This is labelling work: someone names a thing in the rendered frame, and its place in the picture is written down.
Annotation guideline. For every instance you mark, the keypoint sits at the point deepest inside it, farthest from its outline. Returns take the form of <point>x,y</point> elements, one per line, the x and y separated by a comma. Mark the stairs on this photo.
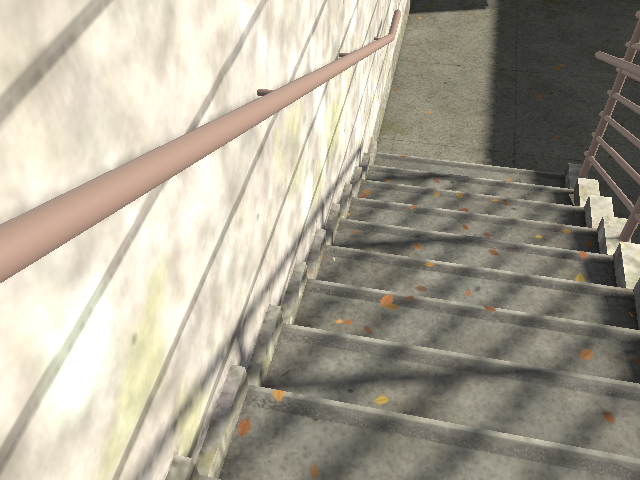
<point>463,326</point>

